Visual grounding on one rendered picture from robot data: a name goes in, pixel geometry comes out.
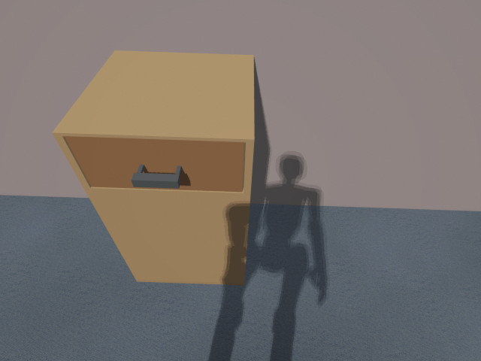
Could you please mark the handle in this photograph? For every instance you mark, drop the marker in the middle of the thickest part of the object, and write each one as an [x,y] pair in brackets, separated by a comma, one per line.
[141,179]

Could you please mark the drawer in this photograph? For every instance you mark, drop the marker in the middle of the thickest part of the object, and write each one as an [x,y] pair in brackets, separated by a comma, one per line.
[206,165]

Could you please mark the cabinet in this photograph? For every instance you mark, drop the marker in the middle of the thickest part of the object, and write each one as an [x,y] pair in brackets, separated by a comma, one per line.
[171,236]

